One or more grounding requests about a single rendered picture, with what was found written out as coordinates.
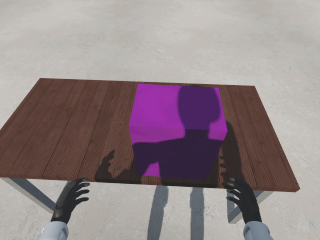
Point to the left robot forearm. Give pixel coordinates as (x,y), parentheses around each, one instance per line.
(54,230)

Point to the robot left hand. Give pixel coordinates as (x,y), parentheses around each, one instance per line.
(67,200)

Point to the carton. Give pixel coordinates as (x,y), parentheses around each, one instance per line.
(176,131)

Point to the robot right hand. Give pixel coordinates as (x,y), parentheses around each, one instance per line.
(247,201)

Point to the right robot forearm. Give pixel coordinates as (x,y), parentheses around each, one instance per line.
(256,230)

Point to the table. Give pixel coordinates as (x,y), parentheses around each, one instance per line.
(67,129)

